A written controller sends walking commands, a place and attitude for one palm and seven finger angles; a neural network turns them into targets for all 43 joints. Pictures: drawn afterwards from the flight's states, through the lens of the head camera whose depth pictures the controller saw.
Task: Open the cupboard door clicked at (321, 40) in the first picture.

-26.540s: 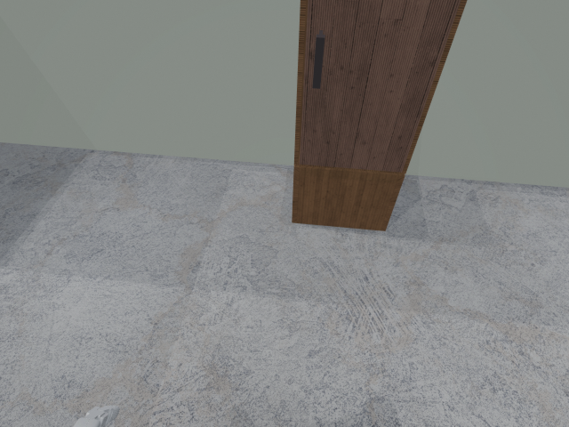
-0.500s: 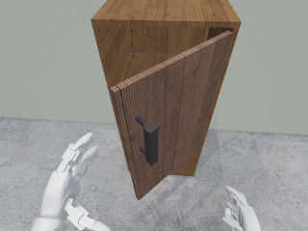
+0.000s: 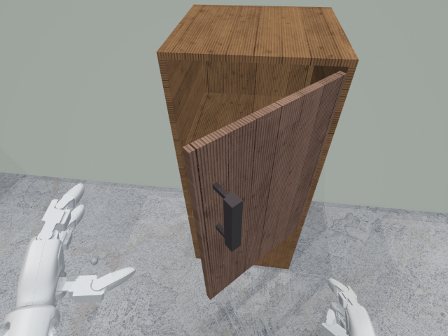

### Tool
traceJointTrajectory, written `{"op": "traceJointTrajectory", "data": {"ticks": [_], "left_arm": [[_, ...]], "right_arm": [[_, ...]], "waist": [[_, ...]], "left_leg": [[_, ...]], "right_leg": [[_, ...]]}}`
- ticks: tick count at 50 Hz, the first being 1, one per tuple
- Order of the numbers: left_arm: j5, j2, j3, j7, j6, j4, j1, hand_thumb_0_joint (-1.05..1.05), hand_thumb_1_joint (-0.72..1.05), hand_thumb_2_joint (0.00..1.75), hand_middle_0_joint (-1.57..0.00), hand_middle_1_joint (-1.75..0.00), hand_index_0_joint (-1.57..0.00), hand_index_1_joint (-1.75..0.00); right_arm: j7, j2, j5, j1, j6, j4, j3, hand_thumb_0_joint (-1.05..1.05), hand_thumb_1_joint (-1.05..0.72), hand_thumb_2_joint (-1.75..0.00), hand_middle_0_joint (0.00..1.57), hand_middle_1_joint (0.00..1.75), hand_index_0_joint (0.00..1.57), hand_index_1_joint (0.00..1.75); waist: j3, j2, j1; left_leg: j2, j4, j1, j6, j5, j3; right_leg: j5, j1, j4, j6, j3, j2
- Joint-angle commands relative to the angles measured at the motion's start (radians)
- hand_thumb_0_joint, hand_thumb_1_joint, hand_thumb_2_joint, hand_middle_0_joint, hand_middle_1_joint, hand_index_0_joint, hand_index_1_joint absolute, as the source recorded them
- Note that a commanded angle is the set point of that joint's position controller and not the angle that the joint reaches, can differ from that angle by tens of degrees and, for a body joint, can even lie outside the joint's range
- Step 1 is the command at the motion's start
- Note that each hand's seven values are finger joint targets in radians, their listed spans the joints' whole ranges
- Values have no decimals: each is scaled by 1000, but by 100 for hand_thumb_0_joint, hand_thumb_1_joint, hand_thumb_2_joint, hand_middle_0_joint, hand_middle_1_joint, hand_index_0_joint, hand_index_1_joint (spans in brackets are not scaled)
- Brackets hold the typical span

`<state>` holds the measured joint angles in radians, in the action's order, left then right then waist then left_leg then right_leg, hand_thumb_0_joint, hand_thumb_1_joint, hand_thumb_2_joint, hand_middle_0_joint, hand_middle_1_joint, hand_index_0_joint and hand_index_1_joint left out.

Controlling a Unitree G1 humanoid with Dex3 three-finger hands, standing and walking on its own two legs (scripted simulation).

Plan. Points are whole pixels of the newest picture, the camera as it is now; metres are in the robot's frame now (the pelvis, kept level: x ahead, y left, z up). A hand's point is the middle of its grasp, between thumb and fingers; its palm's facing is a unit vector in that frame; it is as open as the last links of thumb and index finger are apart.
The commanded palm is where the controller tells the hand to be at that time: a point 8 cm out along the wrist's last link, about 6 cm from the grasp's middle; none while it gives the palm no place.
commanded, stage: draw the hand back to the body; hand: left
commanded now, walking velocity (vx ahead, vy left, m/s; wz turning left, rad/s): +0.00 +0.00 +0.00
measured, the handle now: (225, 217) +0.33 +0.04 +0.05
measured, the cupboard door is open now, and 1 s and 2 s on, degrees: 46 46 46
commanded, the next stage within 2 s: step back with the hand held close in 0.74 s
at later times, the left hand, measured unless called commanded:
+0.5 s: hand (56, 224) +0.21 +0.25 +0.17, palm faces +0.47 -0.79 -0.39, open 7.9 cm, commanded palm +0.16 +0.29 +0.18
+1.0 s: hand (64, 226) +0.21 +0.24 +0.17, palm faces +0.42 -0.80 -0.44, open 7.4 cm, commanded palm +0.15 +0.28 +0.19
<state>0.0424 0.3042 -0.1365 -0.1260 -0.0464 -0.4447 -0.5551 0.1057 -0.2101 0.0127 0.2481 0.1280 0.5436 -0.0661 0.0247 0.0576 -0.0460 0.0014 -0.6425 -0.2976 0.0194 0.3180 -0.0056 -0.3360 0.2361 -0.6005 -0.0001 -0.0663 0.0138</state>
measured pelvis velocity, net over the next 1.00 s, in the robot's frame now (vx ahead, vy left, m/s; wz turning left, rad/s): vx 0.01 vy -0.02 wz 0.00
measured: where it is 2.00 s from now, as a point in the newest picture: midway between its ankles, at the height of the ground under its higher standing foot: outside the picture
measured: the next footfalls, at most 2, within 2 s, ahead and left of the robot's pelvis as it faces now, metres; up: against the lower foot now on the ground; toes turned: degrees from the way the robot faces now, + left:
left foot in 1.74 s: -0.05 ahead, +0.12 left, +0.00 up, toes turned +6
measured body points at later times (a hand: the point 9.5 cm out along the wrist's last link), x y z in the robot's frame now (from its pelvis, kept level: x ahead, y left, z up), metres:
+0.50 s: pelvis +0.02 -0.01 +0.02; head +0.00 -0.03 +0.46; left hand +0.18 +0.29 +0.20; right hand +0.21 -0.23 -0.07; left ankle +0.02 +0.10 -0.73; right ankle -0.01 -0.12 -0.73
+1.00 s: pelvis +0.01 -0.02 +0.02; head +0.01 -0.04 +0.47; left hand +0.18 +0.28 +0.19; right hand +0.20 -0.25 -0.07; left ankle +0.02 +0.10 -0.73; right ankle -0.01 -0.12 -0.73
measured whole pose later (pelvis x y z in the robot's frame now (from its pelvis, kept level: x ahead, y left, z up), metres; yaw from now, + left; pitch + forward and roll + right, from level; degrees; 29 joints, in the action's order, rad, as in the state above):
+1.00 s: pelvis +0.01 -0.02 +0.02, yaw +0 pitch -2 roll -1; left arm 0.06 0.36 -0.37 -0.10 -0.11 -0.39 -0.47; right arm 0.08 -0.23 0.00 0.16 0.05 0.62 -0.01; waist -0.03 0.07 -0.03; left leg 0.03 -0.46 -0.18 -0.01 0.23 0.01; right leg -0.23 0.11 -0.38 0.02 -0.08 -0.03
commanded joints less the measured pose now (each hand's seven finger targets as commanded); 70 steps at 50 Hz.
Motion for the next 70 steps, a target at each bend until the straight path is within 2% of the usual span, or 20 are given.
{"op": "traceJointTrajectory", "data": {"ticks": [1,7,14,18,19,22,27,33,36,42,43,44,45,47,49,54,56,59,64,70], "left_arm": [[-2,134,-133,-27,-83,-222,99,0,31,64,-18,-30,-18,-30],[7,160,-205,-22,-89,-178,111,0,51,74,-19,-30,-19,-30],[12,210,-289,-23,-99,-195,151,0,76,84,-19,-30,-19,-30],[20,249,-344,-25,-99,-173,181,0,90,90,-20,-30,-20,-30],[21,204,-310,-19,-96,-149,164,0,90,90,-20,-30,-20,-30],[25,169,-273,-7,-87,-116,158,0,90,90,-20,-30,-20,-30],[22,204,-291,-7,-94,-158,185,0,90,90,-20,-30,-20,-30],[21,241,-325,-14,-97,-189,178,0,90,90,-20,-30,-20,-30],[25,213,-306,-11,-95,-158,168,0,90,90,-20,-30,-20,-30],[32,200,-299,0,-94,-110,168,0,90,90,-20,-30,-20,-30],[30,240,-320,-5,-102,-168,244,0,90,90,-20,-30,-20,-30],[24,349,-433,-9,-129,-186,276,0,90,90,-20,-30,-20,-30],[22,276,-378,4,-129,-113,183,0,90,90,-20,-30,-20,-30],[18,252,-347,9,-127,-126,130,0,90,90,-20,-30,-20,-30],[20,251,-351,5,-133,-157,84,0,90,90,-20,-30,-20,-30],[25,288,-392,-15,-135,-253,4,0,90,90,-20,-30,-20,-30],[26,297,-401,-21,-136,-275,0,0,90,90,-20,-30,-20,-30],[27,308,-420,-31,-140,-271,-22,0,90,90,-20,-30,-20,-30],[22,290,-409,-39,-154,-268,-20,0,90,90,-20,-30,-20,-30],[-9,268,-409,-43,-188,-279,20,0,90,90,-20,-30,-20,-30]], "right_arm": [[7,-104,-6,-150,67,-142,42,0,-90,-90,20,30,20,30],[-2,-110,-10,-170,59,-108,54,0,-90,-90,20,30,20,30],[-6,-109,-12,-183,53,-83,63,0,-90,-90,20,30,20,30],[-5,-114,-12,-192,49,-71,70,0,-90,-90,20,30,20,30],[-7,-111,-12,-189,45,-69,70,0,-90,-90,20,30,20,30],[-15,-118,-9,-189,32,-70,77,0,-90,-90,20,30,20,30],[-16,-121,-12,-196,26,-75,82,0,-90,-90,20,30,20,30],[-8,-111,-13,-204,34,-68,77,0,-90,-90,20,30,20,30],[-10,-106,-11,-201,33,-64,77,0,-90,-90,20,30,20,30],[-11,-111,-9,-207,23,-64,86,0,-90,-90,20,30,20,30],[-8,-114,-8,-215,26,-63,85,0,-90,-90,20,30,20,30],[-11,-136,-4,-188,4,-90,89,0,-90,-90,20,30,20,30],[-13,-123,-8,-188,-13,-73,91,0,-90,-90,20,30,20,30],[-18,-123,-9,-197,-31,-89,92,0,-90,-90,20,30,20,30],[-16,-128,-8,-191,-45,-101,97,0,-90,-90,20,30,20,30],[-9,-130,-1,-181,-76,-133,111,0,-90,-90,20,30,20,30],[-7,-131,2,-180,-82,-146,114,0,-90,-90,20,30,20,30],[-1,-128,2,-183,-85,-149,116,0,-90,-90,20,30,20,30],[-2,-139,3,-173,-73,-150,117,0,-90,-90,20,30,20,30],[-7,-159,-4,-162,-35,-159,115,0,-90,-90,20,30,20,30]], "waist": [[24,1,-4],[10,-32,-15],[37,45,-25],[22,19,-28],[9,1,-21],[-6,-29,-15],[42,-29,-22],[51,47,-29],[3,17,-21],[-4,-47,-20],[19,-12,-20],[-61,-61,20],[-32,-107,25],[-14,-108,28],[43,-22,28],[163,-27,29],[161,-41,31],[145,-19,30],[91,14,34],[17,107,37]], "left_leg": [[13,196,90,-4,-115,44],[17,242,135,-4,-184,27],[13,261,192,-7,-285,15],[12,265,202,-5,-300,10],[12,267,207,-4,-308,6],[14,271,214,2,-303,0],[8,273,232,5,-313,3],[2,262,245,0,-332,-5],[5,270,235,0,-308,-4],[7,272,237,9,-280,-14],[3,269,248,8,-286,-11],[27,213,172,22,-260,15],[23,186,178,20,-256,16],[21,171,173,16,-274,6],[32,177,175,11,-353,6],[56,174,172,5,-487,13],[61,173,151,3,-485,18],[75,195,107,5,-457,40],[98,254,-14,18,-258,78],[156,405,-362,69,285,167]], "right_leg": [[100,-13,160,22,13,-7],[164,-76,204,20,14,-9],[262,-136,227,23,21,-7],[286,-144,248,21,22,-9],[292,-136,247,17,19,-9],[288,-126,259,11,21,-11],[306,-157,262,12,28,-10],[338,-166,270,16,32,-6],[311,-140,282,12,30,-10],[290,-129,298,3,39,-8],[298,-142,300,6,42,-6],[348,-30,350,-2,103,46],[374,-36,343,1,96,69],[424,-30,329,-1,96,83],[471,-62,282,1,78,84],[543,-120,205,-4,62,69],[526,-108,192,-6,63,63],[463,-100,173,-7,65,53],[273,-88,160,-9,73,30],[69,-221,21,-18,73,-21]]}}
